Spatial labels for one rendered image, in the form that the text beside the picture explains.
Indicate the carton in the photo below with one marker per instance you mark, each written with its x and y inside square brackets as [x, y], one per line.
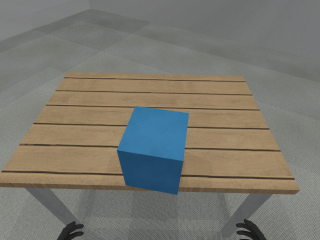
[151, 150]

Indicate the table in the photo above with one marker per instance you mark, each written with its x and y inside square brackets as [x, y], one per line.
[73, 142]

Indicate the left robot hand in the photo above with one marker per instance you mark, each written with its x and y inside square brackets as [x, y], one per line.
[65, 234]

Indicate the right robot hand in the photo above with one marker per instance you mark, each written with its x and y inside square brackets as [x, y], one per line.
[254, 233]

